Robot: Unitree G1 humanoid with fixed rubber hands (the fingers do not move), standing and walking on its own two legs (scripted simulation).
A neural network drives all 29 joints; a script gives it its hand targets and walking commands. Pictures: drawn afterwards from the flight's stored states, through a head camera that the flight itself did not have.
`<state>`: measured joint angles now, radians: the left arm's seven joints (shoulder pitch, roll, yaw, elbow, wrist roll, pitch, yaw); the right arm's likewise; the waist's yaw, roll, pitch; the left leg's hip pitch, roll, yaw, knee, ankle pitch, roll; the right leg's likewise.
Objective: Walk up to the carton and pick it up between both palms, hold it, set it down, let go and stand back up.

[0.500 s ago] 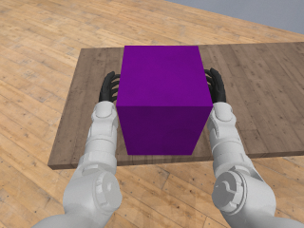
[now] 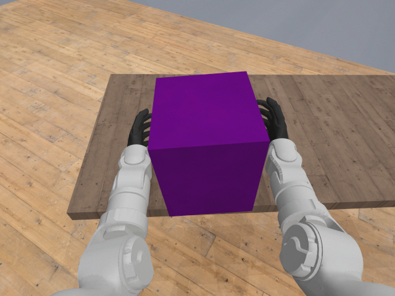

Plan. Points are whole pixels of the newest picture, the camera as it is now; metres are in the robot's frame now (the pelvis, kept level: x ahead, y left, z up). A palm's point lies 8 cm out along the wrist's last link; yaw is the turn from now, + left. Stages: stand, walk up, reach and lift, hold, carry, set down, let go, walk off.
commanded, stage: reach and lift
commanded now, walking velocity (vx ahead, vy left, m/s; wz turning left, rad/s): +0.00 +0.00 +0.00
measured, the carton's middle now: (206, 147) +0.44 +0.02 +0.05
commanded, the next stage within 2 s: none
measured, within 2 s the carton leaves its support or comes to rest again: neither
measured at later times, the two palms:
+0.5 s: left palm (136, 136) +0.39 +0.16 +0.13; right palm (287, 133) +0.40 -0.13 +0.15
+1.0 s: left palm (133, 129) +0.37 +0.15 +0.17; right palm (297, 129) +0.38 -0.14 +0.18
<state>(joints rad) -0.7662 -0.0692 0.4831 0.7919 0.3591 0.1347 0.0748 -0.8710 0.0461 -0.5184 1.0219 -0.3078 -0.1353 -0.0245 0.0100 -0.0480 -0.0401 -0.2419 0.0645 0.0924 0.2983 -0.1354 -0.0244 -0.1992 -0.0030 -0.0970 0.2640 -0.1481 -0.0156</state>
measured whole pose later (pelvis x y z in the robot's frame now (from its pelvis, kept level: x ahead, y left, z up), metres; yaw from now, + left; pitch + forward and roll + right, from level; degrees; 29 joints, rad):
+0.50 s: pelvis -0.02 +0.00 +0.00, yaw +0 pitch -2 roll +0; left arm -0.83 -0.06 0.47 0.74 0.37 0.30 0.06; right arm -0.90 0.03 -0.48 0.99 -0.22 -0.02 -0.04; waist 0.00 -0.06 0.01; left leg -0.12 0.05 0.10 0.26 -0.11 -0.02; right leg -0.10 -0.01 -0.09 0.26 -0.13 -0.01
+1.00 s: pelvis -0.02 +0.00 +0.00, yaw +2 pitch -7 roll +0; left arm -0.73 -0.01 0.31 0.49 0.32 0.49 0.05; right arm -0.83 -0.03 -0.14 0.86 0.11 0.06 -0.15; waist -0.07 -0.07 0.03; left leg -0.04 0.06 0.05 0.30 -0.14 -0.03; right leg 0.02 0.00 -0.12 0.26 -0.16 -0.02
